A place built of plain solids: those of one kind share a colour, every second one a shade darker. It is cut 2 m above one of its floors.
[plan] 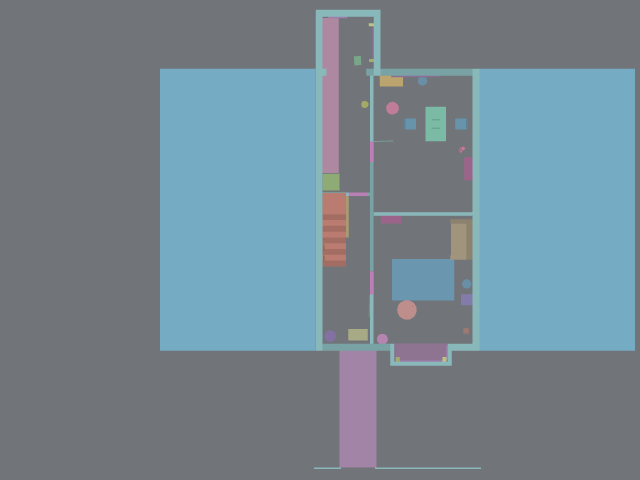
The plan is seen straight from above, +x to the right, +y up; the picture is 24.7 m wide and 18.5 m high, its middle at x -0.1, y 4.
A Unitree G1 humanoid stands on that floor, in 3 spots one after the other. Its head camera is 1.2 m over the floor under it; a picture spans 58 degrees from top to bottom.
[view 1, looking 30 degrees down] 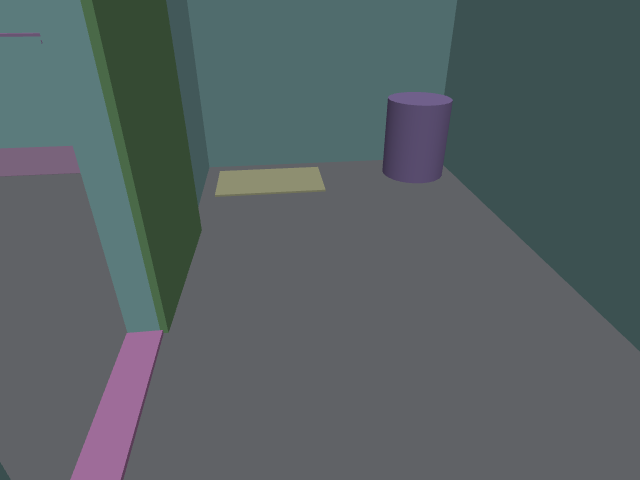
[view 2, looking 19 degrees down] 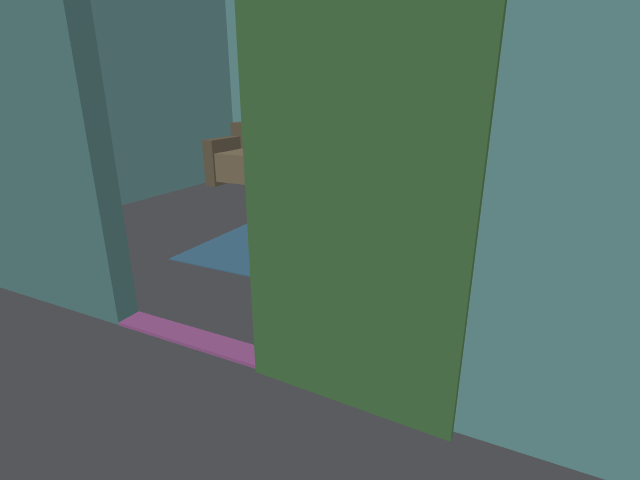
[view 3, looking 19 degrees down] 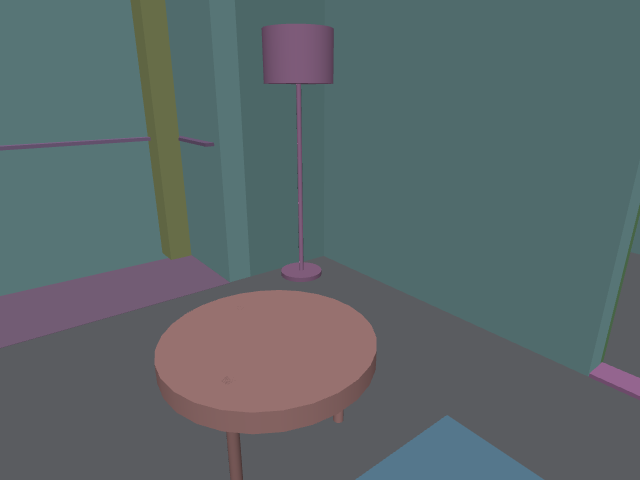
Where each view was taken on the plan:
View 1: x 1.36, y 3.29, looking -97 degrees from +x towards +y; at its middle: ground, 2.40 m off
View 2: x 0.45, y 0.92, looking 26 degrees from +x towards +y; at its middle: door_leaf_front_room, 1.58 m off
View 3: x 3.92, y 2.45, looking -128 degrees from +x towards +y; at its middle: wall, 3.29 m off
